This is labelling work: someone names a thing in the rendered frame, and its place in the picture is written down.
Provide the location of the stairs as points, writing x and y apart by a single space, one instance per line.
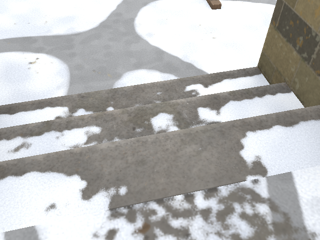
67 122

